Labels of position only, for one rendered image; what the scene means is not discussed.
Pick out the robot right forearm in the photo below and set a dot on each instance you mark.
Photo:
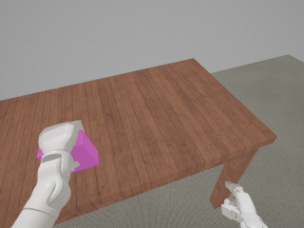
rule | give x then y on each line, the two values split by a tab
251	220

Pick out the right robot hand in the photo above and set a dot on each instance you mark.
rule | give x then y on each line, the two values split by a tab
232	209

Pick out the robot left forearm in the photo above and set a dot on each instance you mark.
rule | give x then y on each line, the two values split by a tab
50	194

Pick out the sponge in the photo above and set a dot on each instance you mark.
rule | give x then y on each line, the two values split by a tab
83	152

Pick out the table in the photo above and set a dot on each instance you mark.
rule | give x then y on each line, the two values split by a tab
151	127

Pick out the left robot hand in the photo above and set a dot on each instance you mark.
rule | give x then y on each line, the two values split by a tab
61	137

